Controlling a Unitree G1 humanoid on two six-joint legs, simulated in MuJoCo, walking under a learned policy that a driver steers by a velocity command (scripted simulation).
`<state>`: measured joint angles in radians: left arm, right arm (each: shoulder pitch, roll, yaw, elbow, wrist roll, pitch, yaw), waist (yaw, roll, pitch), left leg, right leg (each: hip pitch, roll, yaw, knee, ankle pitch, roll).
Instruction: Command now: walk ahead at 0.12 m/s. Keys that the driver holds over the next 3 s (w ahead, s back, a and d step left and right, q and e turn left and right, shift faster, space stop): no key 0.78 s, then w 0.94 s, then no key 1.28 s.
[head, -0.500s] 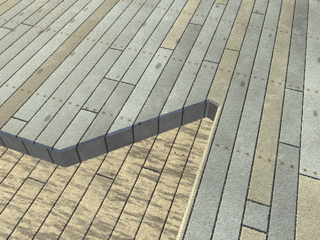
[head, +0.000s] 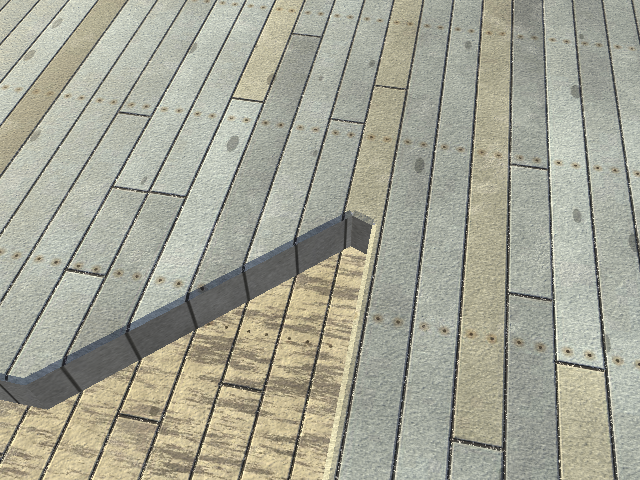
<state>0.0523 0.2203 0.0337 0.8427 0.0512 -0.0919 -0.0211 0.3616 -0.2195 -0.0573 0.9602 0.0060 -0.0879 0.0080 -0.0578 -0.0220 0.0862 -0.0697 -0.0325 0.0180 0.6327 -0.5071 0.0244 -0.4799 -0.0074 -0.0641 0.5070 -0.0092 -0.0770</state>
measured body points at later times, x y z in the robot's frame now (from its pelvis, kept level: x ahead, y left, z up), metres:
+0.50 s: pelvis +0.05 -0.04 +0.02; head +0.04 -0.04 +0.47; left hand +0.05 +0.20 -0.13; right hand +0.10 -0.26 -0.13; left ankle -0.01 +0.05 -0.72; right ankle +0.13 -0.11 -0.72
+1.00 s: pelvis +0.09 -0.07 +0.02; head +0.08 -0.07 +0.47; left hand +0.07 +0.17 -0.14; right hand +0.04 -0.29 -0.14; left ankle +0.01 +0.03 -0.72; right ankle +0.13 -0.11 -0.72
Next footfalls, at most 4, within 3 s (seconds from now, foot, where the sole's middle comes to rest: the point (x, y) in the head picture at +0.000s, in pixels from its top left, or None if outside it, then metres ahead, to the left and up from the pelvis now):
0.22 left None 0.03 0.05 -0.76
1.30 right None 0.33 -0.23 -0.76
1.76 left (356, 391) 0.62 -0.08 -0.76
2.20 right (446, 337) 0.74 -0.30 -0.76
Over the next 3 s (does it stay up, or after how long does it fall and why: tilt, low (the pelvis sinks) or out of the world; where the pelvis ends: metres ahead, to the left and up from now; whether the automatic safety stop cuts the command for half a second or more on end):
stays up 0.65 -0.24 0.02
